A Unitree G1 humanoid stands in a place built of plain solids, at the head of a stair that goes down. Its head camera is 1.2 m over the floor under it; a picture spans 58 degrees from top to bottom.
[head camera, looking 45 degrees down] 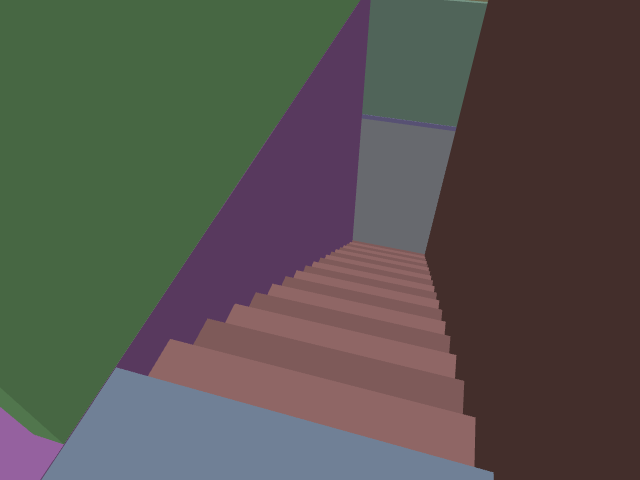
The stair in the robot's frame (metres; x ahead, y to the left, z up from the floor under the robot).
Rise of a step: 0.20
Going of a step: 0.23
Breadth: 1.10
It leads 15 degrees to the right of straight ahead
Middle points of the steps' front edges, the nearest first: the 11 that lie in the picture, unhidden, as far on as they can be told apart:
0.51 0.09 0.00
0.73 0.03 -0.19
0.96 -0.04 -0.39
1.18 -0.10 -0.59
1.41 -0.16 -0.78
1.64 -0.22 -0.98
1.86 -0.29 -1.17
2.09 -0.35 -1.37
2.31 -0.41 -1.56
2.54 -0.47 -1.76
2.76 -0.53 -1.95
